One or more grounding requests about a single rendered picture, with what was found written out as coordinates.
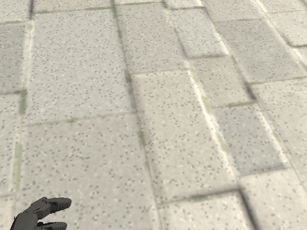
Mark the robot left hand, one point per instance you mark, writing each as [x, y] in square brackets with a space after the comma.
[28, 220]

